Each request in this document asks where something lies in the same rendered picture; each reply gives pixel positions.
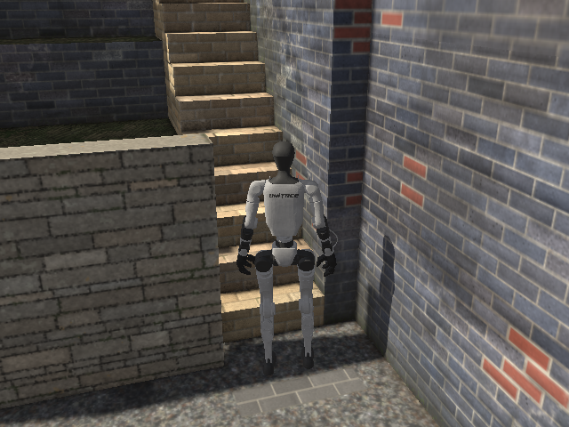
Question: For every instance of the stairs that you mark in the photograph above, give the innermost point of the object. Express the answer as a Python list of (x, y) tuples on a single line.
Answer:
[(216, 85)]

